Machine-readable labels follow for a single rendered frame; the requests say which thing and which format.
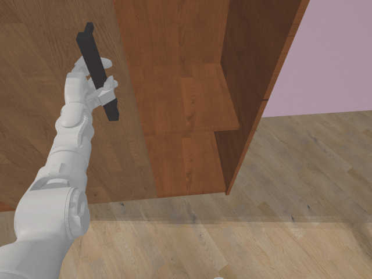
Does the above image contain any robot left forearm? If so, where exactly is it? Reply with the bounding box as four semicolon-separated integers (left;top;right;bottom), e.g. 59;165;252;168
14;103;94;237

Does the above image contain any handle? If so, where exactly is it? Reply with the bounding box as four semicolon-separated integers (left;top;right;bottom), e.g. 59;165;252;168
76;22;119;121

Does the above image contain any robot left hand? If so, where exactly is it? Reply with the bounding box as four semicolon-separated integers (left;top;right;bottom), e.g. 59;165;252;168
65;56;118;113

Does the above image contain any left robot upper arm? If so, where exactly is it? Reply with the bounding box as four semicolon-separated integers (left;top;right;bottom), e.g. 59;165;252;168
0;187;90;279

